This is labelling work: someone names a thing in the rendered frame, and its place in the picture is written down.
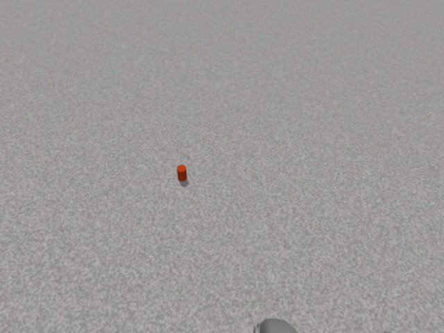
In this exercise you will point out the can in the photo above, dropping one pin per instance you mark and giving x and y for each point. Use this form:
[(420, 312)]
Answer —
[(182, 174)]

